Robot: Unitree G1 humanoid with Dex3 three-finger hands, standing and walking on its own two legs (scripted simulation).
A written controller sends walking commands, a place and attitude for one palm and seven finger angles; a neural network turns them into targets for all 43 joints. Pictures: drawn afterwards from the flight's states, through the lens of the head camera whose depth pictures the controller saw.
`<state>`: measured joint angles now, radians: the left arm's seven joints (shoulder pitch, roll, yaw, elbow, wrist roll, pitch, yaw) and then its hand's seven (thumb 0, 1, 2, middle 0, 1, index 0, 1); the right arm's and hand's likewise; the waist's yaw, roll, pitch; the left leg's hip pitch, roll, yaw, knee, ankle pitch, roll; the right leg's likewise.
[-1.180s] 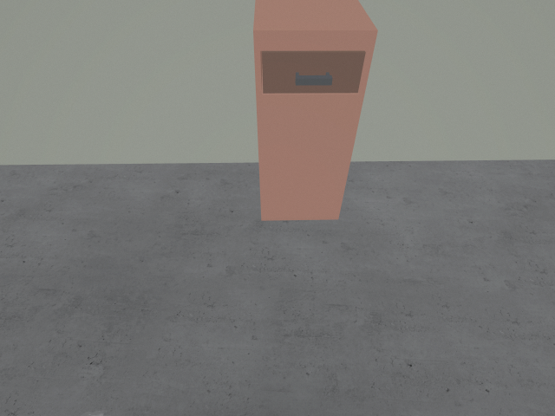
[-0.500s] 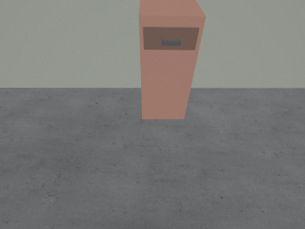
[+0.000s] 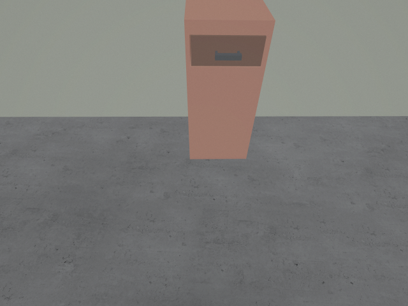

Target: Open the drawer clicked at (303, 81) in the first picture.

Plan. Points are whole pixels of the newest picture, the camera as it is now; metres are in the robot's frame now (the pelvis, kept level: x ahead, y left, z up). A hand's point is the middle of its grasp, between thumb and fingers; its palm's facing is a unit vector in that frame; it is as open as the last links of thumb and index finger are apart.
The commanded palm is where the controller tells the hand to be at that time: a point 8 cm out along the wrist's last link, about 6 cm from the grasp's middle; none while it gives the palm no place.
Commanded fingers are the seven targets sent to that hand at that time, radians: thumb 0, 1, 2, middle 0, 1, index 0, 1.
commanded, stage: look at it before walking up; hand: left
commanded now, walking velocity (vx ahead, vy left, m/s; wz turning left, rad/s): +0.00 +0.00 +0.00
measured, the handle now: (227, 54) +1.13 -0.04 -0.03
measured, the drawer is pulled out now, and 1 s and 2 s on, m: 0.00 0.00 0.00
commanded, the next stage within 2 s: walk to a spot facing it in 0.26 s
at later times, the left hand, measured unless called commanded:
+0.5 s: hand out of the picture +0.08 +0.24 -0.16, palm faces -0.05 -0.94 -0.34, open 7.4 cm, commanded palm none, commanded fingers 0.00 0.90 0.90 -0.20 -0.30 -0.20 -0.30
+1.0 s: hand out of the picture +0.06 +0.18 -0.17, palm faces -0.21 -0.95 -0.22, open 7.4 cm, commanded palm none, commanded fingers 0.00 0.90 0.90 -0.20 -0.30 -0.20 -0.30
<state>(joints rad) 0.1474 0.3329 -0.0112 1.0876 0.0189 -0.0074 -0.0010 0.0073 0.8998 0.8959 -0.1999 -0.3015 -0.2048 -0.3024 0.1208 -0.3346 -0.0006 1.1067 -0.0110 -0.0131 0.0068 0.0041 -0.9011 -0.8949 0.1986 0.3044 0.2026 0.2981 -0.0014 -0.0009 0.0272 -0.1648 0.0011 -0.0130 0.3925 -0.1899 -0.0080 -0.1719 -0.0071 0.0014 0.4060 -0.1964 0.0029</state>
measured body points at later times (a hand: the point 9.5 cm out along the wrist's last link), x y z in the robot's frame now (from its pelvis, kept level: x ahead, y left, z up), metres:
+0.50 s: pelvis +0.01 +0.00 +0.00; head +0.02 +0.00 +0.45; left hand +0.09 +0.29 -0.14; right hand +0.09 -0.30 -0.13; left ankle +0.02 +0.13 -0.74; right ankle +0.02 -0.12 -0.74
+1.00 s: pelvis -0.02 -0.01 -0.01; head +0.01 -0.02 +0.44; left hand +0.07 +0.23 -0.15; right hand +0.02 -0.28 -0.15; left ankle -0.01 +0.13 -0.70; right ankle +0.02 -0.12 -0.74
